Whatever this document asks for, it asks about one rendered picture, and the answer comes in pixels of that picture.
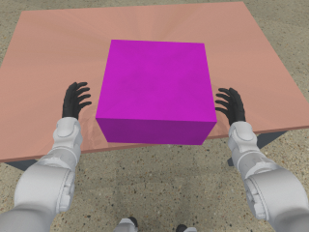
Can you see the table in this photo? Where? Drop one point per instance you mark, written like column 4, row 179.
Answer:
column 51, row 49

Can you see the robot left forearm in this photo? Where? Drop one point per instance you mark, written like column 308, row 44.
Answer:
column 65, row 151

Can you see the robot left upper arm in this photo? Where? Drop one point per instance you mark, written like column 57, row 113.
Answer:
column 45, row 191

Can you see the right robot hand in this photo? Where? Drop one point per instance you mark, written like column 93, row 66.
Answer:
column 235, row 111

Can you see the carton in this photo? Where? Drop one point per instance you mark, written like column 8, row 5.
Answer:
column 156, row 93

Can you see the robot right forearm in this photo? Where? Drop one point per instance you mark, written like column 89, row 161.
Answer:
column 247, row 157

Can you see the robot right upper arm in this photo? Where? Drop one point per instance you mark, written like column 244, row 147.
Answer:
column 276, row 197

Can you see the robot left foot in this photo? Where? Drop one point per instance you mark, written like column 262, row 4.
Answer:
column 133, row 219

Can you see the left robot hand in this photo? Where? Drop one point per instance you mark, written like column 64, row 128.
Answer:
column 71, row 106

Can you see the left robot shin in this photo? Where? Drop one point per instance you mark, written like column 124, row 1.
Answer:
column 126, row 220

